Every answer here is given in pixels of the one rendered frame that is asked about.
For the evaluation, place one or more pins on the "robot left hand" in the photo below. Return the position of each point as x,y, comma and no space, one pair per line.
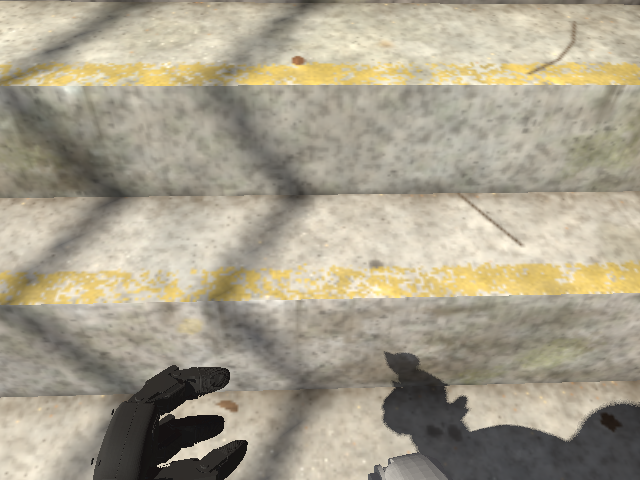
136,441

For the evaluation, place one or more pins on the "right robot thigh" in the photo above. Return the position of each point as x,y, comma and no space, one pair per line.
415,466

